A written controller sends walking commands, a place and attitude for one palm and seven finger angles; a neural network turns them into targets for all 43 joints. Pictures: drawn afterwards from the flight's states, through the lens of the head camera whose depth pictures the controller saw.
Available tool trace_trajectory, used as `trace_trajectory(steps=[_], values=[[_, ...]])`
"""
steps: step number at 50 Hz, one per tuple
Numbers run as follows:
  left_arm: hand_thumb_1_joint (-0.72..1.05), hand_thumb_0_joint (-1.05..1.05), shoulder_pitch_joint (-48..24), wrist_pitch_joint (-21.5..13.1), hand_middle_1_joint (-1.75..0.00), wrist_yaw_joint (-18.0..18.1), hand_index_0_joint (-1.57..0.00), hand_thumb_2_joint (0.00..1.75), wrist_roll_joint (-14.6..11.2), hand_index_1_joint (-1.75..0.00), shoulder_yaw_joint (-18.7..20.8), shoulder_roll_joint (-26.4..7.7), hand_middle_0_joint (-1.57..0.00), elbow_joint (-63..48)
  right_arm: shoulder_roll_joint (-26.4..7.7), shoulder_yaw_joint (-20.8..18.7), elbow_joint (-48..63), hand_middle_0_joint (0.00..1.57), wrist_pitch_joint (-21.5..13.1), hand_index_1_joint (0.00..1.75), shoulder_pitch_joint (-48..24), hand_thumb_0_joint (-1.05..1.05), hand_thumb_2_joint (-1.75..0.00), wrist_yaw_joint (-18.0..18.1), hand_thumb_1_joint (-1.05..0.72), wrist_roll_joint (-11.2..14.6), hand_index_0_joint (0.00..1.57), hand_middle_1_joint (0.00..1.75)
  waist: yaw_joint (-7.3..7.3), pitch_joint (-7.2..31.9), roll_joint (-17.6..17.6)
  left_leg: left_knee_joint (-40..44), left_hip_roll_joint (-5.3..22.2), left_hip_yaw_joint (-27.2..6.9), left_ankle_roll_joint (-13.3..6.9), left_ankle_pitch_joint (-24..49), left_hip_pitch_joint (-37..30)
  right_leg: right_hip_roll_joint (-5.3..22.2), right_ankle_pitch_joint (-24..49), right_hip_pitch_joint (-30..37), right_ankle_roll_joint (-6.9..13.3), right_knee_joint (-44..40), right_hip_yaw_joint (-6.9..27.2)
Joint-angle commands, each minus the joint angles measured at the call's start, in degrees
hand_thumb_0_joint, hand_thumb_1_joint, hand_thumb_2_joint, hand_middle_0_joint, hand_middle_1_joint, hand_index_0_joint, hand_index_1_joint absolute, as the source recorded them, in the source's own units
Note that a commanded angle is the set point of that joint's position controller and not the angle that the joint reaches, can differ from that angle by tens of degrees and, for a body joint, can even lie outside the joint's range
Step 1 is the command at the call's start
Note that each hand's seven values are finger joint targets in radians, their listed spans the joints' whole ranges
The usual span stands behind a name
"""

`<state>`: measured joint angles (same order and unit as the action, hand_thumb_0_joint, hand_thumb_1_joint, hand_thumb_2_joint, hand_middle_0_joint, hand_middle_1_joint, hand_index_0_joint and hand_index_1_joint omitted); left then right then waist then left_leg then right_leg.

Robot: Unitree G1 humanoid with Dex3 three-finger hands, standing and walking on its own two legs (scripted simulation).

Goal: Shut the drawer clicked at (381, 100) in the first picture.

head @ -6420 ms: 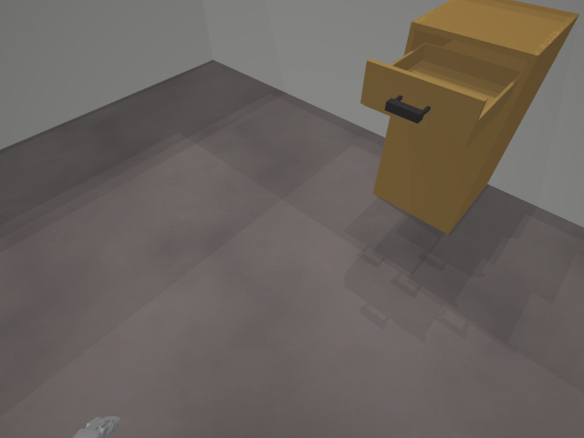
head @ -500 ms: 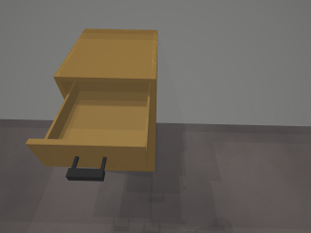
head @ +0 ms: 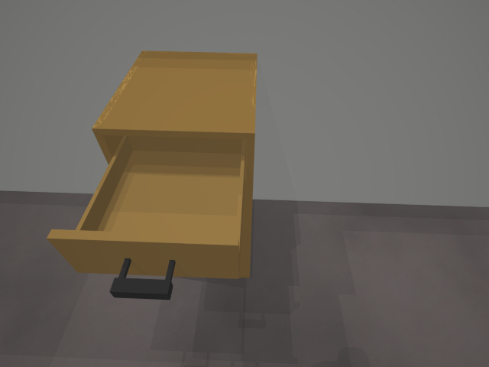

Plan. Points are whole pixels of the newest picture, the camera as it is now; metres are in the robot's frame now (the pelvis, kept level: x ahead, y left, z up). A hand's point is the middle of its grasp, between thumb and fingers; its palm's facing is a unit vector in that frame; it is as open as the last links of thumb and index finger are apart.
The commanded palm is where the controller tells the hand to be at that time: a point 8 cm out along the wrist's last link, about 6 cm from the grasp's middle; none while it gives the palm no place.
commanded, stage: come to a stop and stand still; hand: left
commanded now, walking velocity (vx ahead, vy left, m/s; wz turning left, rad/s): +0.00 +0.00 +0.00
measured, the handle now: (145, 276) +0.29 +0.22 -0.07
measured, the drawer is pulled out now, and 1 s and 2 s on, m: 0.30 0.29 0.29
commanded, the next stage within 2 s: look again from close up in 0.04 s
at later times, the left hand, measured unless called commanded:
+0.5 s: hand out of the picture +0.03 +0.21 -0.18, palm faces +0.02 -0.98 -0.21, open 7.4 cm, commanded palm none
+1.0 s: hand out of the picture +0.13 +0.21 -0.05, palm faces +0.17 -0.99 -0.03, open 7.0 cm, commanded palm +0.09 +0.25 -0.06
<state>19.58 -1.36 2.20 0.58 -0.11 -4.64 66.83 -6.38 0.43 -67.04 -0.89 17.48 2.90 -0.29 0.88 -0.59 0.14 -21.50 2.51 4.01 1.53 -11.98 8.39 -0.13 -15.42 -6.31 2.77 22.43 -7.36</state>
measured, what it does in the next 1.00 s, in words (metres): stands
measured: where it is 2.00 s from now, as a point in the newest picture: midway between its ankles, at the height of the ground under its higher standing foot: outside the picture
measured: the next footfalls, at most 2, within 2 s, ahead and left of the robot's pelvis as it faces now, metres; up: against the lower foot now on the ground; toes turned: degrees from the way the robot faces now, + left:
none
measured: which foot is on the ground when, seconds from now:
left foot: down 0.00-1.00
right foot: down 0.00-1.00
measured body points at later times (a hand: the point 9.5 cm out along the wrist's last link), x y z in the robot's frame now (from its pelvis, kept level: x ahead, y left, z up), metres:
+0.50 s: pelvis +0.00 +0.03 -0.01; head +0.00 +0.03 +0.44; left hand +0.03 +0.26 -0.17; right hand +0.01 -0.19 -0.17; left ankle -0.01 +0.13 -0.74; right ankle -0.03 -0.08 -0.74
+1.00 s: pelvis -0.03 +0.03 -0.05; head -0.01 +0.03 +0.40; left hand +0.12 +0.26 -0.05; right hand +0.14 -0.22 -0.12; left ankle -0.01 +0.13 -0.74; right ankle -0.03 -0.08 -0.74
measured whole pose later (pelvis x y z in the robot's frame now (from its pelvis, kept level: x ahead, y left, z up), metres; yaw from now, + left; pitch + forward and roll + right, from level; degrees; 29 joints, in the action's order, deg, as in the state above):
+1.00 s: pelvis -0.03 +0.03 -0.05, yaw +0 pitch +9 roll +0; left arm 31.7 -21.7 -4.2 -10.2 4.2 -7.3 6.5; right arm -13.7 -3.1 -37.4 -16.7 12.3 0.7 -0.3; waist -0.5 7.4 -0.4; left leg -49.7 0.3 3.8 -1.6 -22.2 36.4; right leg 2.3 -24.8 -34.8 0.7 50.8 -3.8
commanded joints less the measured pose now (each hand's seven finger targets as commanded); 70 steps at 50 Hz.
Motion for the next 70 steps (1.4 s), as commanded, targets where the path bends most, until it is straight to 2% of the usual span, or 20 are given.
trace_trajectory(steps=[1,6,7,8,11,16,18,25,35,36,37,38,39,40,41,46,50,53,60,70], values=[[0.90,0.00,5.38,-0.39,-0.30,0.51,-0.20,0.90,-0.10,-0.30,1.03,-5.37,-0.20,-0.63,-3.94,-0.53,0.85,0.20,-0.41,0.30,4.84,0.00,-0.90,-0.08,-0.90,-0.20,0.20,0.30,-0.70,-5.09,-0.05,2.80,4.24,-4.46,-2.59,9.53,0.03,7.11,10.96,-3.78,-0.75,-5.56,6.91],[0.90,0.00,5.13,-0.35,-0.30,0.45,-0.20,0.90,-0.11,-0.30,1.12,-5.90,-0.20,-0.61,-4.40,-0.49,1.22,0.20,-0.35,0.30,4.25,0.00,-0.90,-0.06,-0.90,-0.26,0.20,0.30,-0.57,-5.59,0.41,2.82,4.11,-4.37,-2.47,9.25,0.19,7.10,11.05,-3.41,-0.70,-5.70,7.03],[0.90,0.00,7.85,-2.31,-0.30,2.45,-0.20,0.90,1.05,-0.30,0.62,-8.32,-0.20,-0.36,-6.05,-0.42,5.61,0.20,-1.35,0.30,-3.11,0.00,-0.90,-1.31,-0.90,0.21,0.20,0.30,1.94,-6.58,-2.91,-12.59,3.40,-0.84,-0.57,5.50,9.20,11.45,42.63,-3.66,-4.54,-3.84,12.21],[0.90,0.00,6.57,-2.39,-0.30,2.02,-0.20,0.90,0.76,-0.30,1.21,-10.63,-0.20,-2.84,-3.28,-0.76,7.72,0.20,-0.17,0.30,0.61,0.00,-0.90,-1.39,-0.90,-0.11,0.20,0.30,-1.63,-2.98,-3.48,-14.59,1.67,-3.35,-1.92,-7.87,8.94,14.63,38.80,-1.90,-2.00,-3.25,12.65],[0.90,0.00,1.32,-2.19,-0.30,1.17,-0.20,0.90,0.63,-0.30,1.04,-9.67,-0.20,-6.13,-4.25,-1.01,7.82,0.20,0.22,0.30,3.36,0.00,-0.90,-1.95,-0.90,-0.47,0.20,0.30,-2.90,1.78,-5.11,-12.57,0.59,-1.74,-1.80,-4.51,5.53,12.35,17.49,-4.62,3.39,-2.40,10.71],[0.90,0.00,2.73,-0.76,-0.30,0.77,-0.20,0.90,0.23,-0.30,0.67,-8.54,-0.20,-7.27,-6.77,-0.63,7.47,0.20,-0.93,0.30,3.44,0.00,-0.90,-1.25,-0.90,-0.39,0.20,0.30,-0.91,-0.31,3.84,-7.32,4.16,-6.20,-3.97,16.22,5.08,6.25,14.38,-3.84,0.40,4.12,6.50],[0.90,0.00,2.44,-0.28,-0.30,0.74,-0.20,0.90,0.06,-0.30,0.58,-8.71,-0.20,-7.46,-7.33,-0.65,8.02,0.20,-0.66,0.30,2.72,0.00,-0.90,-1.09,-0.90,-0.32,0.20,0.30,-0.81,-1.68,-0.34,-6.52,3.72,-6.11,-3.97,12.65,5.92,6.26,12.08,-3.83,0.28,3.50,6.21],[0.90,0.00,0.91,0.90,-0.30,0.36,-0.20,0.90,0.08,-0.30,0.61,-9.83,-0.20,-9.19,-8.35,-0.27,7.99,0.20,-0.57,0.30,2.05,0.00,-0.90,-1.33,-0.90,-0.58,0.20,0.30,-0.12,-5.38,2.32,-1.69,3.53,-7.81,-4.68,6.50,8.17,5.63,2.91,-4.34,-0.48,2.25,5.84],[0.90,0.00,0.93,0.99,-0.30,0.17,-0.20,0.90,0.05,-0.30,0.69,-10.02,-0.20,-9.33,-9.17,-0.27,7.17,0.20,-1.00,0.30,2.21,0.00,-0.90,-1.34,-0.90,-0.37,0.20,0.30,-0.07,-3.10,1.17,0.06,3.64,-8.03,-5.00,10.21,4.60,6.26,4.60,-3.00,-1.15,1.54,5.33],[0.90,0.00,2.85,-0.37,-0.30,2.28,-0.20,0.90,0.79,-0.30,0.41,-10.96,-0.20,-7.08,-10.37,-0.56,10.59,0.20,-1.15,0.30,-2.34,0.00,-0.90,-1.47,-0.90,0.19,0.20,0.30,0.73,-6.21,-1.88,-10.65,4.00,-6.32,-3.01,19.53,8.42,8.82,24.44,-6.13,-1.51,0.51,9.26],[0.90,0.00,-38.56,-12.25,-0.32,2.10,-0.22,0.90,-9.87,-0.32,11.38,-24.97,-0.22,-97.39,-19.27,-3.39,29.55,0.20,-10.26,0.30,-2.18,0.00,-0.90,-0.23,-0.90,2.46,0.20,0.30,-5.57,24.42,10.99,-4.98,-0.91,-6.89,-2.14,26.28,-10.06,2.97,24.54,-4.58,-0.08,5.75,3.80],[0.90,0.00,-7.67,-9.44,-0.34,3.49,-0.24,0.90,-5.27,-0.34,7.23,-19.88,-0.24,-82.09,-13.93,-1.08,26.11,0.20,-16.09,0.30,-4.80,0.00,-0.90,1.51,-0.90,1.35,0.20,0.30,0.05,25.63,16.25,-3.06,3.25,-8.90,-0.97,35.55,-18.59,1.19,9.46,-8.55,-0.19,11.65,2.99],[0.90,0.00,8.21,-2.00,-0.37,5.10,-0.26,0.90,-8.10,-0.37,-0.63,-5.47,-0.26,-73.04,-11.95,-1.89,25.10,0.20,-17.75,0.30,-6.00,0.00,-0.90,0.96,-0.90,2.15,0.20,0.30,-2.21,16.84,12.53,-1.40,1.69,-8.82,1.22,33.72,-10.30,0.57,-1.38,-15.03,-1.42,15.04,0.97],[0.90,0.00,5.87,-1.16,-0.39,4.01,-0.28,0.90,-8.36,-0.39,-3.40,-0.71,-0.28,-70.65,-12.47,-2.59,23.57,0.20,-17.85,0.30,-2.97,0.00,-0.90,0.41,-0.90,2.15,0.20,0.30,-3.79,7.84,6.24,-3.12,1.22,-7.90,0.29,27.66,-3.83,0.59,-2.84,-18.31,-1.89,13.93,1.30],[0.90,0.00,2.05,-3.75,-0.41,3.13,-0.30,0.90,-8.68,-0.41,-1.10,-3.17,-0.30,-72.31,-13.90,-3.89,26.85,0.20,-18.39,0.30,-4.54,0.00,-0.90,-0.01,-0.90,1.41,0.20,0.30,-4.32,1.43,3.16,-6.15,0.46,-8.69,-0.32,19.17,2.83,0.62,-3.06,-20.73,-1.87,12.00,0.56],[0.90,0.00,19.49,-22.97,-0.52,-7.46,-0.40,0.90,-11.03,-0.52,3.06,-1.61,-0.40,-64.59,-14.34,-5.62,36.70,0.20,-18.09,0.30,-10.37,0.00,-0.90,-2.26,-0.90,-0.02,0.20,0.30,0.81,7.90,-13.49,-21.41,-1.98,-5.39,-1.21,0.05,24.52,-0.69,-3.11,-28.49,-1.13,21.73,-0.34],[0.90,0.00,11.77,-36.90,-0.60,-10.56,-0.48,0.90,-11.42,-0.60,6.09,-8.09,-0.48,-82.36,-13.07,-5.75,41.14,0.20,-19.18,0.30,-10.66,0.00,-0.90,-3.12,-0.90,-0.49,0.20,0.30,1.31,16.81,8.18,-29.19,-2.16,-4.79,-1.38,-5.38,27.19,-0.45,-9.56,-37.18,0.10,30.07,3.43],[0.90,0.00,10.23,-42.03,-0.67,-13.26,-0.54,0.90,-12.14,-0.67,7.98,-9.51,-0.54,-79.61,-12.90,-5.88,42.38,0.20,-18.55,0.30,-11.42,0.00,-0.90,-2.73,-0.90,0.24,0.20,0.30,-0.74,13.58,1.73,-35.26,-2.13,-5.34,-2.23,-11.81,36.84,-0.36,-14.65,-42.50,-0.07,32.09,5.94],[0.90,0.00,7.13,-26.09,-0.82,-17.65,-0.68,0.90,-16.39,-0.82,10.18,-13.76,-0.68,-85.08,-12.80,-4.18,48.29,0.20,-14.73,0.30,-9.69,0.00,-0.90,1.13,-0.90,3.52,0.20,0.30,-1.69,15.18,-0.95,-37.87,-2.85,-4.02,-3.77,-16.70,40.36,1.50,-26.72,-34.13,-1.86,21.76,14.95],[0.90,0.00,14.93,-23.38,-1.04,-19.15,-0.88,0.90,-18.14,-1.04,14.60,-13.09,-0.88,-79.75,-11.27,-3.68,44.30,0.20,-15.24,0.30,-9.78,0.00,-0.90,1.63,-0.90,2.77,0.20,0.30,-0.74,15.16,-2.88,-35.17,-2.62,-5.84,-3.25,-5.51,37.35,3.04,-3.12,-26.40,-4.32,22.54,12.83]])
